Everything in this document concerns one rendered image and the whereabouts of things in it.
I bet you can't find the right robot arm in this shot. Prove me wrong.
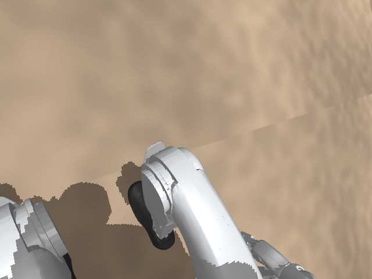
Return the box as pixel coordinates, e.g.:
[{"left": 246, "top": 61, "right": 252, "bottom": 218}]
[{"left": 279, "top": 263, "right": 317, "bottom": 279}]

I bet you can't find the right robot hand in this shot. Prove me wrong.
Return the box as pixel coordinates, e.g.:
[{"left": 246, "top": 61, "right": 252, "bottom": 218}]
[{"left": 241, "top": 231, "right": 292, "bottom": 279}]

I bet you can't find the left robot foot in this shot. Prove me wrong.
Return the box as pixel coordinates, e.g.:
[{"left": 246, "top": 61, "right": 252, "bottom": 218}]
[{"left": 63, "top": 253, "right": 76, "bottom": 279}]

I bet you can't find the right robot foot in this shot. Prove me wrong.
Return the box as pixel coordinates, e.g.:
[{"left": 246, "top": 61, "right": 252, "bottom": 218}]
[{"left": 128, "top": 181, "right": 175, "bottom": 250}]

